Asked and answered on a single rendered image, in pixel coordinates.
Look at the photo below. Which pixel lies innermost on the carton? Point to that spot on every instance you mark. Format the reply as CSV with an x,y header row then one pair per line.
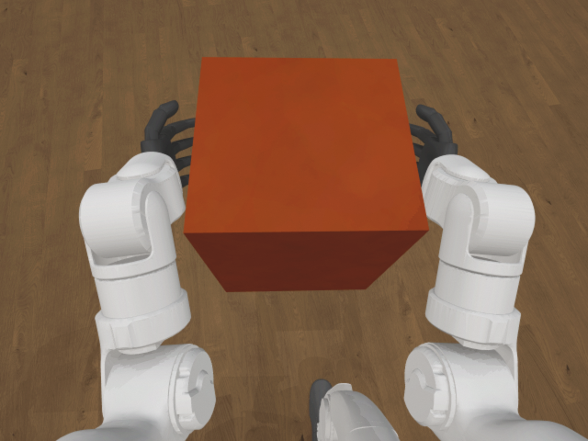
x,y
303,174

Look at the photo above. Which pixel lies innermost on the robot left upper arm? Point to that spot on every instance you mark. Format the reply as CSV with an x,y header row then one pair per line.
x,y
161,395

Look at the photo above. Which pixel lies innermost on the robot right forearm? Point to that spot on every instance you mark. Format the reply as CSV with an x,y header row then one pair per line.
x,y
486,229

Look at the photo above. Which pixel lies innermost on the robot left hand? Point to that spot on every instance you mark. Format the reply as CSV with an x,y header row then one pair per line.
x,y
158,137

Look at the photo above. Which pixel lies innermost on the robot right shin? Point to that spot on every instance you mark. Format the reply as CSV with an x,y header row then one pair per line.
x,y
340,386

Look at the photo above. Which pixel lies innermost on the robot left forearm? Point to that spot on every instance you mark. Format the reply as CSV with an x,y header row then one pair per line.
x,y
126,225

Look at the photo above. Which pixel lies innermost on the robot right hand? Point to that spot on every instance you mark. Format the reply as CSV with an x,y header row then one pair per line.
x,y
435,145

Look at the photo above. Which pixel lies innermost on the robot right upper arm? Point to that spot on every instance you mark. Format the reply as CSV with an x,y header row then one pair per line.
x,y
467,394

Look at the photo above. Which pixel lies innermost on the right robot foot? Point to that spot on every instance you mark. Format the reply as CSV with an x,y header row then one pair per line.
x,y
318,390

